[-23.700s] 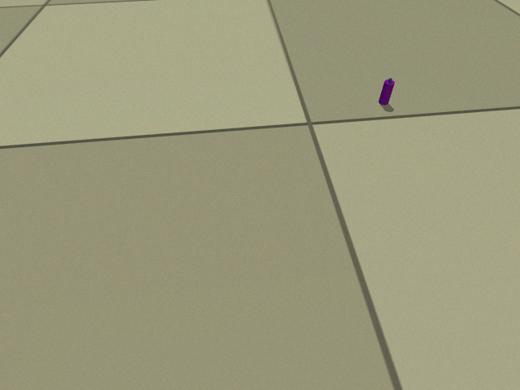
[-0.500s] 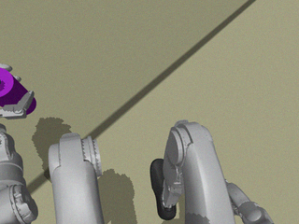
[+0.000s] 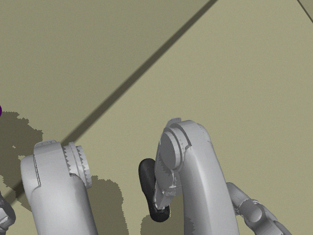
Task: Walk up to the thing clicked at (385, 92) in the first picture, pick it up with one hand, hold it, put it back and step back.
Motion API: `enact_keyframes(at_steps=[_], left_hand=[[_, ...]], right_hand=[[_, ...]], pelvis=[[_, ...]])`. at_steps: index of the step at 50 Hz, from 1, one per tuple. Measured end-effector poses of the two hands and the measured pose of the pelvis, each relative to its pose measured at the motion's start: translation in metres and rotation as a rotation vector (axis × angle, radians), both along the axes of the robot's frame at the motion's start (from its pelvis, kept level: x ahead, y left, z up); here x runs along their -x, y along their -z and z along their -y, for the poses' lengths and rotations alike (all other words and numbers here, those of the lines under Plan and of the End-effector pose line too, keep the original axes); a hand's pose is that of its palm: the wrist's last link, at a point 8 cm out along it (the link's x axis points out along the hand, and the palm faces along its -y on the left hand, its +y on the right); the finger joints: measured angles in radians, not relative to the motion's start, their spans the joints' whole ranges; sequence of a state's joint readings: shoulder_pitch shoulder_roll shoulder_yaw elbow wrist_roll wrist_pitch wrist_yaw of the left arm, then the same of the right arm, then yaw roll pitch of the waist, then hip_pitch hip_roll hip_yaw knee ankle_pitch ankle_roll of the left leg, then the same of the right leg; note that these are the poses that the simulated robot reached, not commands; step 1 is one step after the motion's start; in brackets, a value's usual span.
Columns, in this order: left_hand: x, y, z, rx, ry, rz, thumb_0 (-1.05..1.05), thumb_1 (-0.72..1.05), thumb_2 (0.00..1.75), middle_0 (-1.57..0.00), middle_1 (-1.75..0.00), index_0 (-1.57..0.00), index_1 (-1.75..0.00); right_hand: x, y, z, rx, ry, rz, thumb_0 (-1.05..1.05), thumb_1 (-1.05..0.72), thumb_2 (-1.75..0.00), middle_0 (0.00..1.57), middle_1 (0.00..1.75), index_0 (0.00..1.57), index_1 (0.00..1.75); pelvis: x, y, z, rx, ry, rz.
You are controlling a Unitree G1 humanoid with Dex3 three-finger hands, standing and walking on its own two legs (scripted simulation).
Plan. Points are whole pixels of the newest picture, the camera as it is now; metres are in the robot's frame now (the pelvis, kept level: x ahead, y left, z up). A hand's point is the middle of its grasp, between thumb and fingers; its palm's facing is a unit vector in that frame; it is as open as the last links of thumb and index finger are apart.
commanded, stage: lower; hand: left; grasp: from the side
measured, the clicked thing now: out of the picture +0.42 +0.31 -0.14
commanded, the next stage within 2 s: loosen in 1.02 s
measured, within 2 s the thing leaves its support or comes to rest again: rests again in 1.08 s
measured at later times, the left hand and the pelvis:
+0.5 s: hand out of the picture +0.43 +0.31 -0.17, palm faces +0.47 -0.88 -0.01, open 8.9 cm; pelvis -0.01 +0.01 +0.00, yaw -2 degrees
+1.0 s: hand out of the picture +0.42 +0.31 -0.18, palm faces +0.46 -0.89 -0.01, open 8.9 cm; pelvis -0.01 +0.01 +0.00, yaw -4 degrees
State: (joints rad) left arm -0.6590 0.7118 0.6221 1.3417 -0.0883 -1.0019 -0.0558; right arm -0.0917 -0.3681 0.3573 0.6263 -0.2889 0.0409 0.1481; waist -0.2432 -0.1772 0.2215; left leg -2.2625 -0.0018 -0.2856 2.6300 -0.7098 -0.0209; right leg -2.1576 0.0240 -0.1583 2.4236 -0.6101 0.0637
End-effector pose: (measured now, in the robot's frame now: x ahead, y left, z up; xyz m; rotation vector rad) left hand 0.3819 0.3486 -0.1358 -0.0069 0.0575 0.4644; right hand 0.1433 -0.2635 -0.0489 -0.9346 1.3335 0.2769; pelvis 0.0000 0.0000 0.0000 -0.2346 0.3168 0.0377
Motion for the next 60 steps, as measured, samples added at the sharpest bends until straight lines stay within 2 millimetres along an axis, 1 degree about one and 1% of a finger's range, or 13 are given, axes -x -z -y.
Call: enact_keyframes(at_steps=[8,24,41,60], left_hand=[[0.001,0.012,-0.001,-0.003,-0.002,-0.008,0.0,-0.28,1.12,-0.79,-1.04,-0.8,-1.06],[0.0,0.027,0.001,-0.001,-0.025,-0.009,0.0,-0.28,1.12,-0.79,-1.04,-0.8,-1.05],[0.001,0.04,0.001,0.001,-0.025,-0.006,0.0,-0.27,1.12,-0.79,-1.04,-0.8,-1.05],[0.008,0.049,0.002,0.005,-0.014,-0.009,0.0,-0.27,1.11,-0.79,-1.03,-0.8,-1.05]], right_hand=[[0.0,-0.007,-0.003,0.033,-0.044,-0.021,0.0,-0.93,-0.91,0.21,0.3,0.2,0.3],[-0.005,-0.015,-0.011,0.064,-0.122,-0.016,0.0,-0.92,-0.9,0.21,0.3,0.2,0.3],[0.002,-0.024,-0.018,0.095,-0.155,-0.038,0.0,-0.91,-0.9,0.21,0.3,0.2,0.3],[-0.002,-0.031,-0.026,0.119,-0.201,-0.026,0.0,-0.91,-0.9,0.21,0.3,0.2,0.3]], pelvis=[[0.001,0.001,-0.003,0.021,0.005,0.022],[0.006,0.003,-0.006,0.045,0.022,0.067],[0.009,0.003,-0.011,0.072,0.036,0.093],[0.013,0.004,-0.014,0.092,0.045,0.122]])
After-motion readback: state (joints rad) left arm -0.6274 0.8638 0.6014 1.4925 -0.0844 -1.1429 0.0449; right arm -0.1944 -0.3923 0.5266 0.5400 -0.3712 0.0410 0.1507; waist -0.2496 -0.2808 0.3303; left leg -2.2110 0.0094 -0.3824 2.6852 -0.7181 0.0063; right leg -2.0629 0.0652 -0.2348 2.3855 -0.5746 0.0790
